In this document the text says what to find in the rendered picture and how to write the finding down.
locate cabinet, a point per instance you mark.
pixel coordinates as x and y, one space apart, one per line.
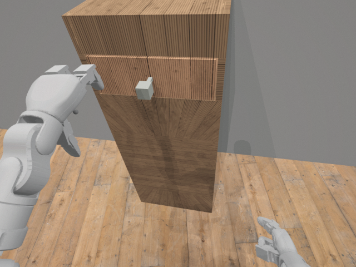
169 145

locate robot left hand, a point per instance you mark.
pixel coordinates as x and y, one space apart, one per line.
58 93

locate robot right hand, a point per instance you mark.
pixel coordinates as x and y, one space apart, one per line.
270 250

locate right robot forearm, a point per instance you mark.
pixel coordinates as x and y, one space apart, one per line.
291 259

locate left robot forearm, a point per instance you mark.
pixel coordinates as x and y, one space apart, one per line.
24 171

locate drawer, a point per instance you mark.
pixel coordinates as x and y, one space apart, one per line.
175 77

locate handle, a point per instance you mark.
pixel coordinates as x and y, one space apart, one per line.
144 89

